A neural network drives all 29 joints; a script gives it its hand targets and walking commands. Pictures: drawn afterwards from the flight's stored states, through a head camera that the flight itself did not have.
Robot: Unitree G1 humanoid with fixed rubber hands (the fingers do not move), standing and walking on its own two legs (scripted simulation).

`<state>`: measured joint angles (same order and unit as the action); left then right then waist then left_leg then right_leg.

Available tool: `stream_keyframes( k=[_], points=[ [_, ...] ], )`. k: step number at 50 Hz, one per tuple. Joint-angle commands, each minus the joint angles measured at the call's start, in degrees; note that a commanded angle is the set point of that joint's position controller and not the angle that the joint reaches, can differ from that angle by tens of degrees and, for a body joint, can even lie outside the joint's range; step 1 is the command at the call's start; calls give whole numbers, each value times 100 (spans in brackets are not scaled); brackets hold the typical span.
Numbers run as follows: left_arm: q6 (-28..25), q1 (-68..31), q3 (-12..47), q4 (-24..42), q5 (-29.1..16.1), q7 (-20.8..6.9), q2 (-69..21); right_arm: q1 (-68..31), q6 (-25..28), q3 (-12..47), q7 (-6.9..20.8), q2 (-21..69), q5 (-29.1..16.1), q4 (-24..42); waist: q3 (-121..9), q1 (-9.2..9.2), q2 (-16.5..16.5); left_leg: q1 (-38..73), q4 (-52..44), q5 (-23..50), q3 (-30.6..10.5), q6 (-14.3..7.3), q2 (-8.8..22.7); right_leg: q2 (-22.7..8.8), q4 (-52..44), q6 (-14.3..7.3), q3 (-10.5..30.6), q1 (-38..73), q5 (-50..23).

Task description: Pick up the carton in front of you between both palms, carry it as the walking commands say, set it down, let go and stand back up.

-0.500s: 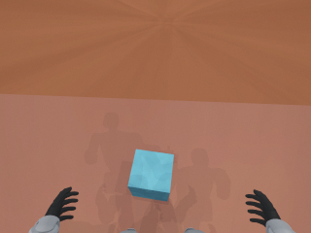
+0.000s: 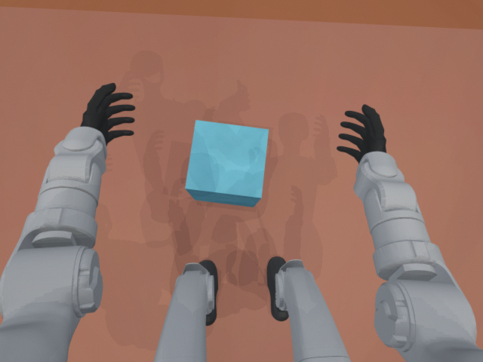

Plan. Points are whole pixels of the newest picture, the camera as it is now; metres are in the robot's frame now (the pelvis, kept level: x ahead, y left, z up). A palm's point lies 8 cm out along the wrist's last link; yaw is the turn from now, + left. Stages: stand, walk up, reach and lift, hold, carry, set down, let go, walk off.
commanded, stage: reach and lift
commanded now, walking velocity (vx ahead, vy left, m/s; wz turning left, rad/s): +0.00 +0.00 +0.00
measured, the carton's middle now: (227, 168) +0.52 +0.02 -0.54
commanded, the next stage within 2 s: none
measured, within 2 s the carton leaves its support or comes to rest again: leaves its support in 1.96 s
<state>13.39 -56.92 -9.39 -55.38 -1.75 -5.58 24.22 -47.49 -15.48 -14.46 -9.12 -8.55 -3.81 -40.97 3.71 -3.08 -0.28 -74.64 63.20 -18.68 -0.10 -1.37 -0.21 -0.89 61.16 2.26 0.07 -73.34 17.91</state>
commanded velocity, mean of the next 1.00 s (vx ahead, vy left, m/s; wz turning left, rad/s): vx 0.00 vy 0.00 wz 0.00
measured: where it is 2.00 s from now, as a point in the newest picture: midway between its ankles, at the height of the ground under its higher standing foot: (244, 302)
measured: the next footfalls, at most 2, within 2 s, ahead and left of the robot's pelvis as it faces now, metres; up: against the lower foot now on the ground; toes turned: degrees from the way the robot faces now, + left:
none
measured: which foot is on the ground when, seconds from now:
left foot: down 0.00-1.00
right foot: down 0.00-1.00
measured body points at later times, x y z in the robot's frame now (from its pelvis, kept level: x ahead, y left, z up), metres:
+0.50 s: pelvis +0.03 +0.00 -0.06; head +0.36 +0.03 +0.24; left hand +0.57 +0.20 -0.21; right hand +0.52 -0.18 -0.21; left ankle +0.09 +0.10 -0.63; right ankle +0.09 -0.15 -0.63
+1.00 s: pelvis -0.04 -0.01 -0.26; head +0.34 +0.02 -0.02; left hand +0.55 +0.20 -0.43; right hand +0.51 -0.18 -0.43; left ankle +0.09 +0.10 -0.63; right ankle +0.09 -0.15 -0.63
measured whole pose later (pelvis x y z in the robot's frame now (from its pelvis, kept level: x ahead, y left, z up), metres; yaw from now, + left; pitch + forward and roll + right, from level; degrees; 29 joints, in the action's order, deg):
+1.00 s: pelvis -0.04 -0.01 -0.26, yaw -3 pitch +40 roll -5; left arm 6.7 -90.2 -1.0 -70.6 -8.9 -1.8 31.4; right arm -79.5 -8.0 -14.9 -12.4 -10.1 -9.4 -55.2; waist 17.3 -2.3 -2.2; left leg -128.9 118.3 -29.5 -3.8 0.1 -0.6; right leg 3.2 115.5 4.0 -0.1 -126.3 29.5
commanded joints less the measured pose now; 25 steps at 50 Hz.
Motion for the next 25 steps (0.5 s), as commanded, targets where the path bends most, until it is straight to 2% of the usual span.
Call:
stream_keyframes(
  k=[1,6,10,14,18,22,25],
  points=[
    [-50,-2431,-150,142,66,-50,948,-1995,24,-307,-111,-534,84,390,-4832,-88,535,2513,-789,-154,-74,200,-201,361,-456,144,-395,1368,245],
    [-138,-3446,-343,-385,372,-145,946,-2850,105,-793,-104,-328,392,153,-5179,-156,598,2252,-687,-49,-130,203,-271,426,-291,183,-458,1001,147],
    [-225,-3702,-577,-302,709,-143,919,-2913,236,-1133,-49,-219,700,367,-5952,-157,706,2717,-551,923,-108,219,-310,529,-224,162,-551,1016,-479],
    [-388,-3568,-721,-84,896,-107,617,-2664,474,-1280,74,-60,886,531,-6279,-122,874,3162,-249,2325,-200,217,-308,613,-86,112,-559,449,-1220],
    [-597,-3163,-875,-2,1006,-47,193,-2304,776,-1348,188,161,992,420,-6119,-70,882,2797,291,3318,-346,204,-278,633,290,128,-489,-495,-1688],
    [-748,-2604,-1027,-114,1080,69,-59,-1899,1024,-1382,221,262,1072,179,-5942,28,738,2032,978,3720,-484,194,-235,628,934,222,-441,-1530,-1737],
    [-848,-2418,-1065,-116,1049,187,-21,-1903,1139,-1220,201,250,938,132,-5912,175,589,1333,1499,3552,-461,215,-254,640,1472,285,-419,-2016,-1644]
  ],
)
